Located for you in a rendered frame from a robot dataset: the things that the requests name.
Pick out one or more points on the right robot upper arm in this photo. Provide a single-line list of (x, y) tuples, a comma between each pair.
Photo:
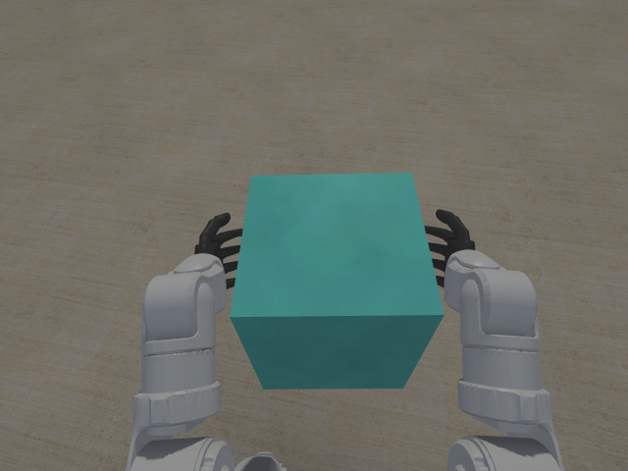
[(490, 453)]

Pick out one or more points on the carton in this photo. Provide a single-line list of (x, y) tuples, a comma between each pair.
[(335, 286)]

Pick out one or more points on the left robot forearm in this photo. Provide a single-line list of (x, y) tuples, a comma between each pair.
[(178, 387)]

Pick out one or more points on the right robot hand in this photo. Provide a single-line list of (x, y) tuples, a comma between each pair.
[(457, 239)]

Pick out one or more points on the left robot upper arm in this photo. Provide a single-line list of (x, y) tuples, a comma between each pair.
[(190, 454)]

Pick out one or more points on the left robot hand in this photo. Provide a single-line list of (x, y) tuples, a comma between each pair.
[(210, 243)]

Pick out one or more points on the right robot forearm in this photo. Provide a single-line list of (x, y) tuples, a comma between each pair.
[(502, 384)]

